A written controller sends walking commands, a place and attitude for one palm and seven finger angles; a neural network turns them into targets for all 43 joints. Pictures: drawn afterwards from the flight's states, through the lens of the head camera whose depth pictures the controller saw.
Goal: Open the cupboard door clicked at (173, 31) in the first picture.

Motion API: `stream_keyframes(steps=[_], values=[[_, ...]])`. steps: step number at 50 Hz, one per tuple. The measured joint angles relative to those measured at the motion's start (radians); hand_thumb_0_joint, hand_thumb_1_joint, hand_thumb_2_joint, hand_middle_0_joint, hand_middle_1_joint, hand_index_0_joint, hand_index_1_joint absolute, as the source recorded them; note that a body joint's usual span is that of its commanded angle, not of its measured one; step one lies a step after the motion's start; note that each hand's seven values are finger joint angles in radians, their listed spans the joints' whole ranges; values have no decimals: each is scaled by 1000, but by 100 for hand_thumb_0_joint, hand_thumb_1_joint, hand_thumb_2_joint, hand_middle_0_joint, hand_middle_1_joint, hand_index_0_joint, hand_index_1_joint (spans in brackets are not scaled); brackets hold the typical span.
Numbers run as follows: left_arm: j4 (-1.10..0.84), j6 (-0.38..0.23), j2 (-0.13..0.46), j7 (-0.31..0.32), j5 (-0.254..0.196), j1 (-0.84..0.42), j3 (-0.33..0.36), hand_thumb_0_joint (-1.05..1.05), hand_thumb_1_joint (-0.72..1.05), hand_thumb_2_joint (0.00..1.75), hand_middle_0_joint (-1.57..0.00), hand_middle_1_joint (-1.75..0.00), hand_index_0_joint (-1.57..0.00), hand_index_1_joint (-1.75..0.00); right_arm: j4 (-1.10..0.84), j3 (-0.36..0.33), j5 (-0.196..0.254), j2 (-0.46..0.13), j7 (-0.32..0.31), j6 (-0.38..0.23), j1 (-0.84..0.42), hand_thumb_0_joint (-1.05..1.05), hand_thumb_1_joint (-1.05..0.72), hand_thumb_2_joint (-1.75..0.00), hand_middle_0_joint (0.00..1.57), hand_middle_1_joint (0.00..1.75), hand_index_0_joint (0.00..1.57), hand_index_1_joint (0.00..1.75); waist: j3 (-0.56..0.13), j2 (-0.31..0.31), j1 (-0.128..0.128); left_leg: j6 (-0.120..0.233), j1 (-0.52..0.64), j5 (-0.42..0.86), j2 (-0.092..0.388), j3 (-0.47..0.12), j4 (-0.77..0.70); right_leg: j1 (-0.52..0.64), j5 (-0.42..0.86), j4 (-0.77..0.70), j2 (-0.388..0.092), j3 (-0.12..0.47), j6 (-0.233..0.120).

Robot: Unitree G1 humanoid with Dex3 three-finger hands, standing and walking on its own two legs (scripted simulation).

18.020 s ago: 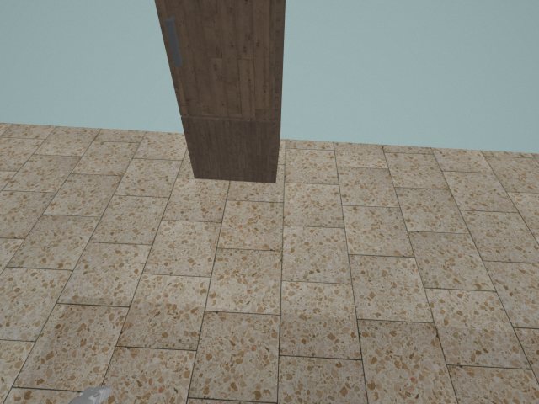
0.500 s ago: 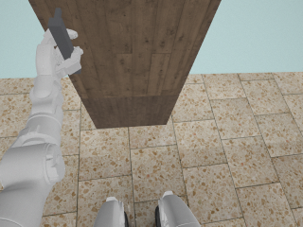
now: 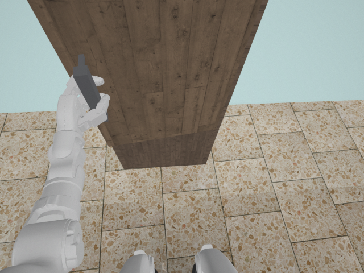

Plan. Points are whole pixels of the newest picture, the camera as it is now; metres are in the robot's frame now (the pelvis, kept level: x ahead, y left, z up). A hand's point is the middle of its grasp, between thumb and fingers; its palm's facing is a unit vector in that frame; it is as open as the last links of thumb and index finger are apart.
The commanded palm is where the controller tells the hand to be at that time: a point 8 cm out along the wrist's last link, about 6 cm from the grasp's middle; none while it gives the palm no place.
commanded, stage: pull the door open along its arc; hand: left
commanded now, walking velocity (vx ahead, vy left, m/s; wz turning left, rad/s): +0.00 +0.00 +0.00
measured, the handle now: (93, 90) +0.51 +0.17 +0.05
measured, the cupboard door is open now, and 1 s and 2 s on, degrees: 7 42 46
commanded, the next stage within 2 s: open thumb and fingers to let go in 0.68 s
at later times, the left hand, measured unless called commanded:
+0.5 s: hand (143, 168) +0.32 +0.06 +0.05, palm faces +0.39 -0.92 +0.02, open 6.5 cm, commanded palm +0.26 +0.09 +0.05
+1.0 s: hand (163, 184) +0.29 +0.02 +0.05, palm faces +0.38 -0.92 -0.03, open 6.8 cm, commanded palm +0.24 +0.07 +0.05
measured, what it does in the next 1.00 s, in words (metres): shifts its weight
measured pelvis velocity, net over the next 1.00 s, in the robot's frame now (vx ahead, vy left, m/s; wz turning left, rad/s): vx -0.01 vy -0.06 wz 0.11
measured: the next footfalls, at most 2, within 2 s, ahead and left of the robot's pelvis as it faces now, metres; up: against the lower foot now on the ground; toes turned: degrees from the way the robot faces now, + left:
none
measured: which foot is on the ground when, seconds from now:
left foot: down 0.00-1.00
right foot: down 0.00-1.00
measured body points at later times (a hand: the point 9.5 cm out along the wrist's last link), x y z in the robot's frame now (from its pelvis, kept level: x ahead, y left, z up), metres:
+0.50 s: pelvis -0.01 -0.02 +0.00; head +0.05 -0.03 +0.45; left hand +0.29 +0.11 +0.05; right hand +0.17 -0.23 -0.11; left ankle -0.01 +0.10 -0.67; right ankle +0.00 -0.12 -0.67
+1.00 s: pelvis -0.01 -0.06 +0.00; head +0.04 -0.09 +0.45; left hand +0.26 +0.07 +0.06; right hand +0.18 -0.26 -0.11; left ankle -0.01 +0.10 -0.67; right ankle +0.00 -0.12 -0.67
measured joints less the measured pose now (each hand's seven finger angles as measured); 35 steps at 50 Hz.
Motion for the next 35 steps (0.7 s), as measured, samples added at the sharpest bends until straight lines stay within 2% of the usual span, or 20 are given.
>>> stream_keyframes(steps=[5, 10, 18, 24, 28, 35], values=[[-170, 6, -77, 18, -15, 171, -74, 1, 67, 70, -30, -131, -30, -132, -24, -10, 10, 3, 5, -11, -23, 1, -90, -90, 20, 30, 20, 30, -11, -6, 32, -2, 57, 4, -4, 3, -33, 54, 0, -26, -3, 4, -1], [-328, 11, -207, 212, 7, 307, -167, 2, 65, 72, -29, -132, -32, -129, -37, -24, -7, 9, 16, -38, -73, 1, -90, -90, 20, 30, 20, 30, -15, -7, 69, -6, 88, 5, -10, 1, -40, 84, -4, -27, -8, 2, -2], [-466, 27, -361, 523, 134, 438, -321, 2, 65, 75, -29, -133, -32, -129, -45, -27, -47, 41, 33, -54, -159, 1, -90, -90, 20, 29, 20, 30, -13, -14, 112, -17, 101, 6, -23, -16, -18, 97, -24, 16, -22, -16, -14], [-530, 69, -434, 686, 214, 526, -428, 2, 65, 75, -28, -131, -30, -130, -37, -18, -64, 66, 28, -63, -191, 1, -90, -90, 20, 29, 20, 30, -13, -10, 129, -31, 123, 13, -28, -34, -16, 120, -31, 29, -27, -34, -29], [-573, 95, -422, 722, 237, 587, -496, 2, 65, 74, -28, -130, -29, -131, -29, -10, -70, 82, 18, -77, -201, 1, -90, -90, 20, 30, 20, 30, -10, -11, 130, -42, 144, 20, -28, -44, -26, 140, -31, 28, -26, -44, -41], [-684, 137, -388, 682, 228, 730, -588, 2, 63, 69, -28, -129, -31, -132, -29, 4, -60, 87, 10, -109, -199, 1, -90, -90, 20, 30, 20, 30, -9, -8, 115, -63, 197, 33, -22, -59, -59, 190, -29, 6, -20, -59, -60]])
